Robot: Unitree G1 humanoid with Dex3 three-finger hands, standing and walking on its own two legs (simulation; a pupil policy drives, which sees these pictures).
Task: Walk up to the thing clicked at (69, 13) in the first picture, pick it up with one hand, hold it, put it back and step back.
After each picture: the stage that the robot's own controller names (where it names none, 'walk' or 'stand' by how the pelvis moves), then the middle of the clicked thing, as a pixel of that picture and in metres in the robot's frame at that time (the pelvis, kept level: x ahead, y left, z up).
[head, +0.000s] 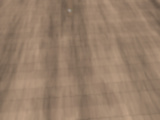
stand; (69, 6) +2.14 +0.22 -0.66
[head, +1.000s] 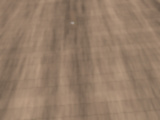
walk; (73, 19) +2.00 +0.31 -0.65
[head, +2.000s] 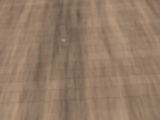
walk; (64, 35) +1.39 +0.33 -0.65
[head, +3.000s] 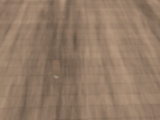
walk; (57, 71) +0.91 +0.26 -0.63
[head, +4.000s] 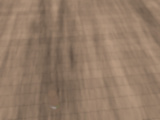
walk; (54, 101) +0.62 +0.23 -0.64
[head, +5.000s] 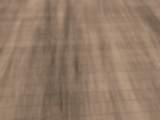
stand; (57, 117) +0.51 +0.21 -0.65
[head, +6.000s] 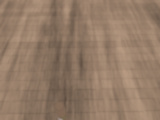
stand; (61, 112) +0.52 +0.19 -0.66
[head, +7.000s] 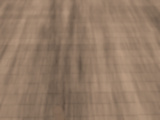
stand; (59, 117) +0.50 +0.19 -0.66
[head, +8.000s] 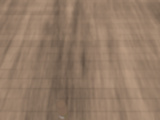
stand; (62, 111) +0.53 +0.18 -0.65
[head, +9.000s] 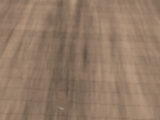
stand; (62, 102) +0.56 +0.16 -0.64
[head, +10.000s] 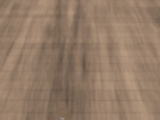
stand; (63, 112) +0.55 +0.17 -0.66
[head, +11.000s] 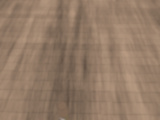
stand; (63, 113) +0.54 +0.17 -0.66
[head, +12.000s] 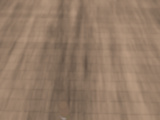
stand; (64, 112) +0.55 +0.16 -0.66
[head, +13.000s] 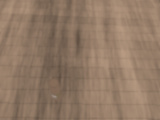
go down; (55, 90) +0.56 +0.18 -0.60
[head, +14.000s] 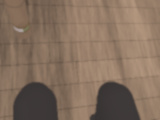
go down; (19, 19) +0.61 +0.27 -0.23
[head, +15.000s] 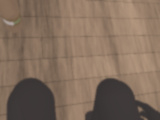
close in; (9, 10) +0.61 +0.29 -0.20
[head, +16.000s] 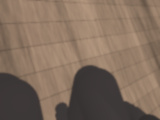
close; out of the picture +0.59 +0.34 -0.15
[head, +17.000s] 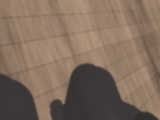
close; out of the picture +0.58 +0.35 -0.15
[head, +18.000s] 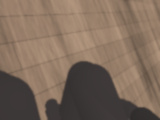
lift; out of the picture +0.58 +0.35 -0.15
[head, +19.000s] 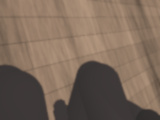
lift; out of the picture +0.58 +0.34 -0.14
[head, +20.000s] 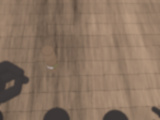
lift; (50, 60) +0.61 +0.21 -0.42
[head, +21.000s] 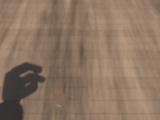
hold; (59, 99) +0.57 +0.18 -0.60
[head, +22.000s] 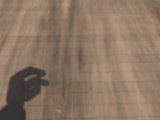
hold; (59, 104) +0.57 +0.19 -0.61
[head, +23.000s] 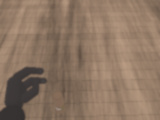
stand; (59, 102) +0.57 +0.19 -0.61
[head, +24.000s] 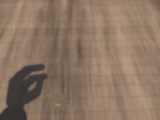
stand; (58, 98) +0.57 +0.19 -0.59
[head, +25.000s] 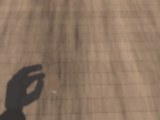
stand; (55, 85) +0.58 +0.19 -0.56
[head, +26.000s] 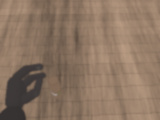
stand; (55, 88) +0.58 +0.19 -0.56
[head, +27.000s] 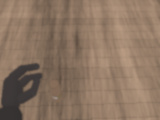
stand; (55, 91) +0.57 +0.18 -0.57
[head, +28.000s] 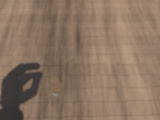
stand; (56, 88) +0.58 +0.19 -0.55
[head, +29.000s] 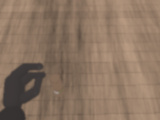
stand; (57, 86) +0.58 +0.19 -0.55
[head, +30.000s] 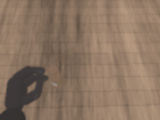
stand; (55, 77) +0.58 +0.19 -0.51
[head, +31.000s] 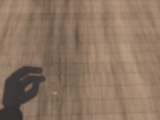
stand; (55, 86) +0.58 +0.19 -0.56
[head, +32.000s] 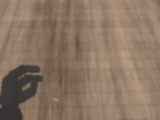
close; (56, 93) +0.57 +0.19 -0.57
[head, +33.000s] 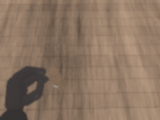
close; (56, 79) +0.59 +0.19 -0.52
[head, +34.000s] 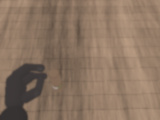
close; (56, 81) +0.59 +0.19 -0.53
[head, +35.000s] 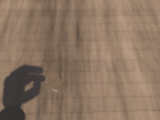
close; (55, 83) +0.58 +0.19 -0.54
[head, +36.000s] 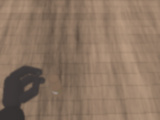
close; (55, 86) +0.58 +0.19 -0.55
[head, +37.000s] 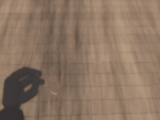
close; (55, 86) +0.58 +0.19 -0.55
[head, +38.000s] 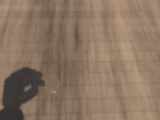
close; (54, 85) +0.58 +0.19 -0.55
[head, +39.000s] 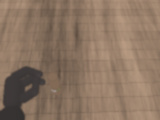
close; (54, 84) +0.58 +0.19 -0.55
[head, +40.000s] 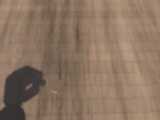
close; (55, 85) +0.58 +0.19 -0.55
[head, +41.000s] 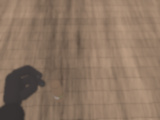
hold; (57, 91) +0.57 +0.19 -0.57
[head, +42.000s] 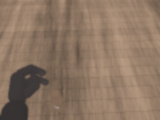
stand; (57, 101) +0.56 +0.19 -0.61
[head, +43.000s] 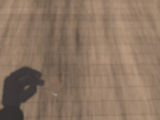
close; (55, 87) +0.58 +0.19 -0.56
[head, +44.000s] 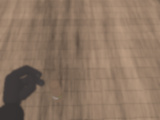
close; (56, 91) +0.57 +0.19 -0.58
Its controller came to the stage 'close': yes
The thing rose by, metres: 0.00
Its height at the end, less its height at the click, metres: +0.00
